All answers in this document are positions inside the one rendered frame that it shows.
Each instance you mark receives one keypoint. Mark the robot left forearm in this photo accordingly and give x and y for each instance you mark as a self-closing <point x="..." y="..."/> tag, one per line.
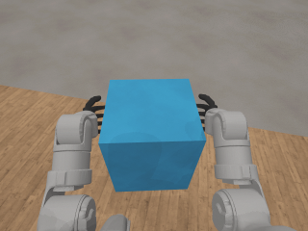
<point x="71" y="158"/>

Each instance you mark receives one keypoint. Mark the robot left thigh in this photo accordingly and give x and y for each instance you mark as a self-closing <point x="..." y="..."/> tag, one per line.
<point x="116" y="223"/>

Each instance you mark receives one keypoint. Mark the robot right hand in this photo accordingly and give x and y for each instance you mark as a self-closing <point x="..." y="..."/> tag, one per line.
<point x="211" y="105"/>

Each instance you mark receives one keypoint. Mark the carton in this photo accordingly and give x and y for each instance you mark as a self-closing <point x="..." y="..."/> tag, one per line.
<point x="151" y="136"/>

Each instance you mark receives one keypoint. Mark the left robot upper arm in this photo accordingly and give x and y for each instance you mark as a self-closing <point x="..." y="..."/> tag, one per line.
<point x="71" y="212"/>

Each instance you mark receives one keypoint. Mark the robot right forearm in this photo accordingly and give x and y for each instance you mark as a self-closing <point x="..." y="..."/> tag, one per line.
<point x="232" y="148"/>

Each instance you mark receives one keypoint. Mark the robot left hand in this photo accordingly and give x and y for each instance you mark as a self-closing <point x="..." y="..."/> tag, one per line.
<point x="88" y="107"/>

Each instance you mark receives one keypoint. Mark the right robot upper arm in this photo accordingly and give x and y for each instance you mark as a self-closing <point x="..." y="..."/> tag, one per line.
<point x="242" y="210"/>

